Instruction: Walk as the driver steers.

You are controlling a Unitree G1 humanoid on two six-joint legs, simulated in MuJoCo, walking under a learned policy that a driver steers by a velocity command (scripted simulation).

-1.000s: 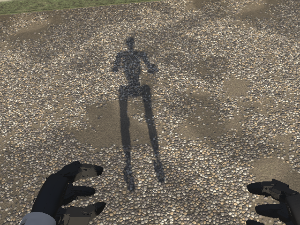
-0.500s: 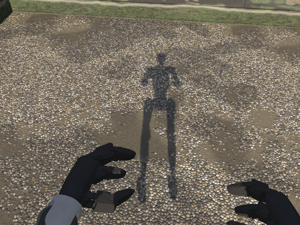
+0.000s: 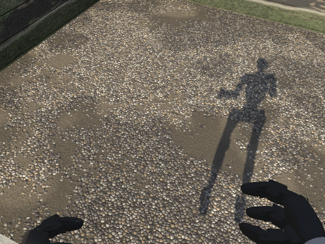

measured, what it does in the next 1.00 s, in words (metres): stands, turning right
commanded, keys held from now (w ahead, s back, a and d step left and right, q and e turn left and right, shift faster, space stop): w+e+shift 0.72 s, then w+shift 0.02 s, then w+q+shift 0.26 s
